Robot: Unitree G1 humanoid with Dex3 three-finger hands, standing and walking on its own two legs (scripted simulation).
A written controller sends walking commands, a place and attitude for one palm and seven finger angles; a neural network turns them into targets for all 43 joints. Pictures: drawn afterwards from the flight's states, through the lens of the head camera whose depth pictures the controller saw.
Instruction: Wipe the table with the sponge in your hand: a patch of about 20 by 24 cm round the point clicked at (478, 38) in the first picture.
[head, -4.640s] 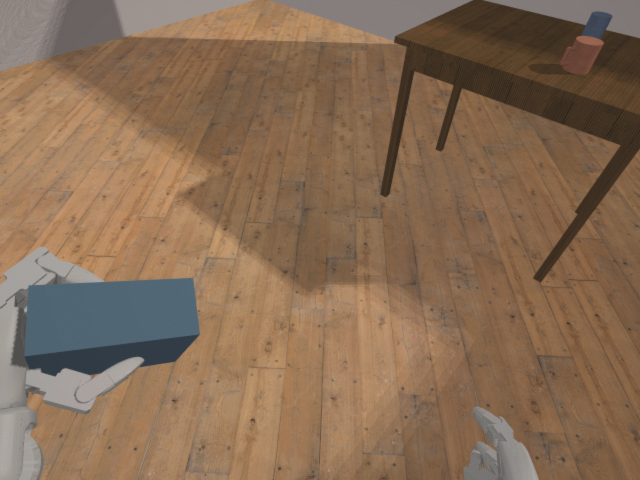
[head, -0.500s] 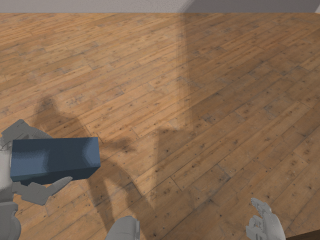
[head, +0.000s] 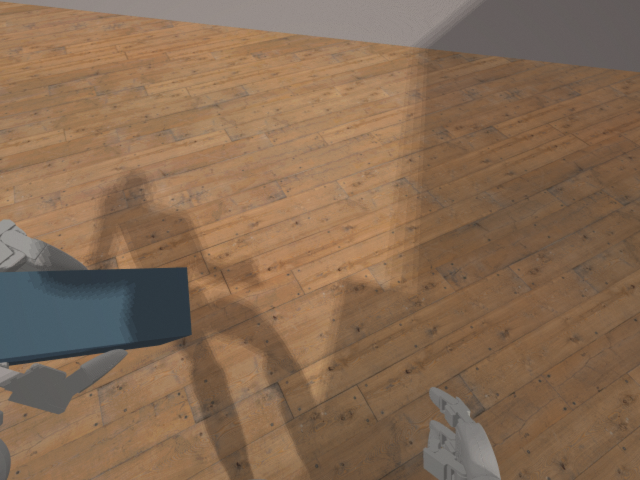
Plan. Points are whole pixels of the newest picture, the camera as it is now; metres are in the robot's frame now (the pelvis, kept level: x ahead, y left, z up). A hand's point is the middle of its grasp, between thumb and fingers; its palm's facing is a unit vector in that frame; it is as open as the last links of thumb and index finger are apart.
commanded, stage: turn to face it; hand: left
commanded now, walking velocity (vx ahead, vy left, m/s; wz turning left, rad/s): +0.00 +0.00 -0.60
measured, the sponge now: (121, 314) +0.21 +0.21 +0.17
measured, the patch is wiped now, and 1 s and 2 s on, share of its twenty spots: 0.00 0.00 0.00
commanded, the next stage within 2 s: none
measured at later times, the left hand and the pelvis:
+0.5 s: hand (204, 289) +0.23 +0.14 +0.19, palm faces +0.15 -0.85 -0.51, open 10.1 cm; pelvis -0.04 -0.03 +0.00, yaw -16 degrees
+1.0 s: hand (355, 373) +0.19 +0.00 +0.16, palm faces -0.17 -0.85 -0.50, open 10.1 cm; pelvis -0.14 -0.05 -0.02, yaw -34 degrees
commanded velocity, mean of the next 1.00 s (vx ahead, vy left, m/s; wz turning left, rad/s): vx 0.00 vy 0.00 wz -0.60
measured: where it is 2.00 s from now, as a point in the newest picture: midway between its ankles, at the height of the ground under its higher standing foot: outside the picture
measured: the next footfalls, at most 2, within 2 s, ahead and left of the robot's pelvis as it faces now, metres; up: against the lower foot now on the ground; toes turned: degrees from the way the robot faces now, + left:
right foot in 0.08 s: +0.06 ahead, -0.11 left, +0.00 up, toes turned -9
left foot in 0.58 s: +0.01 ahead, +0.10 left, +0.00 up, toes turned -15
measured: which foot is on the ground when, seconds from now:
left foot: down 0.00-0.10, up 0.12-0.56, down 0.58-0.92, up 0.94-1.00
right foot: up 0.00-0.06, down 0.08-0.60, up 0.62-0.90, down 0.92-1.00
